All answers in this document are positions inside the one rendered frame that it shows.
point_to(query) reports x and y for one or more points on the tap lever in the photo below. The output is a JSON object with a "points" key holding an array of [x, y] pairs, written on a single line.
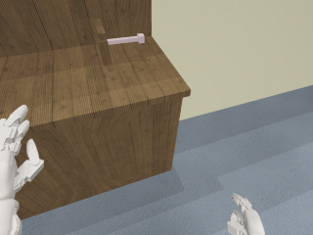
{"points": [[140, 38]]}

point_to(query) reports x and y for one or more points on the robot left forearm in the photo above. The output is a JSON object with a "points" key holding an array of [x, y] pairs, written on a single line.
{"points": [[10, 223]]}

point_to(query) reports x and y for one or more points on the robot right hand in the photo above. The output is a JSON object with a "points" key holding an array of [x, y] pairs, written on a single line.
{"points": [[248, 223]]}

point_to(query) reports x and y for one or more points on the counter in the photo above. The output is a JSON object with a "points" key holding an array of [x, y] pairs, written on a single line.
{"points": [[101, 116]]}

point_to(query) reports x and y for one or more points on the robot left hand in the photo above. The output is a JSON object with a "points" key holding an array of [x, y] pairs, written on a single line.
{"points": [[12, 131]]}

